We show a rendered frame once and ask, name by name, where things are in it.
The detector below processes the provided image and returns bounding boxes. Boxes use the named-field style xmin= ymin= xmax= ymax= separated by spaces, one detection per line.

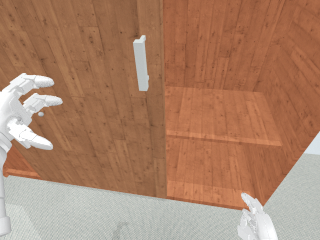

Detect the left robot hand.
xmin=0 ymin=73 xmax=63 ymax=150

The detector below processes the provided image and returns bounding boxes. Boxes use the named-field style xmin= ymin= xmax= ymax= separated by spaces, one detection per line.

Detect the right robot hand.
xmin=237 ymin=192 xmax=278 ymax=240

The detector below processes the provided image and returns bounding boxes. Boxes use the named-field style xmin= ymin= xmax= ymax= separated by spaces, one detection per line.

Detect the robot left forearm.
xmin=0 ymin=132 xmax=12 ymax=237

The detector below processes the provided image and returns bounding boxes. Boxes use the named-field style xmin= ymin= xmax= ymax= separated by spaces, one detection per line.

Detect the wardrobe door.
xmin=0 ymin=0 xmax=167 ymax=199
xmin=4 ymin=143 xmax=36 ymax=173

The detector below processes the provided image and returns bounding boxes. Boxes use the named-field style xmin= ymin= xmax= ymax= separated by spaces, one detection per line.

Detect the handle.
xmin=133 ymin=35 xmax=149 ymax=91

